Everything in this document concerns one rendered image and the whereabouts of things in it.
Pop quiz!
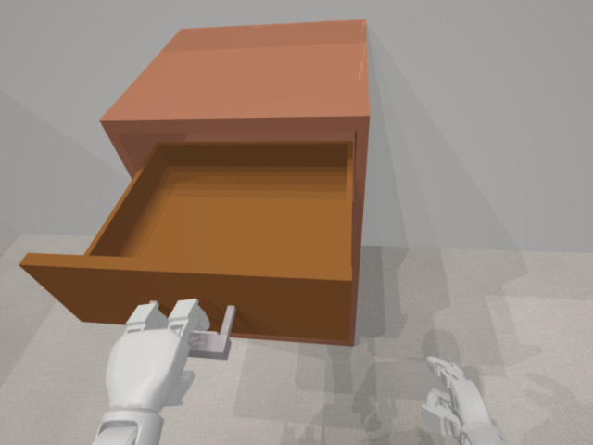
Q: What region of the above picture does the cabinet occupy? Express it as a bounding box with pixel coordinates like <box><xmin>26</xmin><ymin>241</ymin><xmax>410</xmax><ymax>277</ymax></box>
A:
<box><xmin>99</xmin><ymin>19</ymin><xmax>370</xmax><ymax>347</ymax></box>

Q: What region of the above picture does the right robot forearm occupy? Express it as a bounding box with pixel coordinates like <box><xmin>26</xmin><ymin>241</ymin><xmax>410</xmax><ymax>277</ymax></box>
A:
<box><xmin>460</xmin><ymin>421</ymin><xmax>510</xmax><ymax>445</ymax></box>

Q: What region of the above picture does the robot left hand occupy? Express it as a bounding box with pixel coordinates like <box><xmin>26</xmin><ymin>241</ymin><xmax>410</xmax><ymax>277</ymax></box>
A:
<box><xmin>106</xmin><ymin>299</ymin><xmax>210</xmax><ymax>413</ymax></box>

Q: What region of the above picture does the left robot forearm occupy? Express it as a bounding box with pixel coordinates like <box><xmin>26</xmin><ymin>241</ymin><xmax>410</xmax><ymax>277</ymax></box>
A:
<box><xmin>92</xmin><ymin>407</ymin><xmax>164</xmax><ymax>445</ymax></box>

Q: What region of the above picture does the drawer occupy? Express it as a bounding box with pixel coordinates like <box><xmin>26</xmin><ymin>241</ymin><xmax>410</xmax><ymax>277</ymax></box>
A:
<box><xmin>19</xmin><ymin>141</ymin><xmax>353</xmax><ymax>341</ymax></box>

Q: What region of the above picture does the robot right hand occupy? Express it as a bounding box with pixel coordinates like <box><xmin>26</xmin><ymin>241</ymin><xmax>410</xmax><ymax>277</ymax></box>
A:
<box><xmin>422</xmin><ymin>356</ymin><xmax>492</xmax><ymax>442</ymax></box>

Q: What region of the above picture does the handle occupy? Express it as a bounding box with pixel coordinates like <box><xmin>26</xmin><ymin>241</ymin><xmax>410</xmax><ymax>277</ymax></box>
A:
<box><xmin>149</xmin><ymin>300</ymin><xmax>236</xmax><ymax>360</ymax></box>

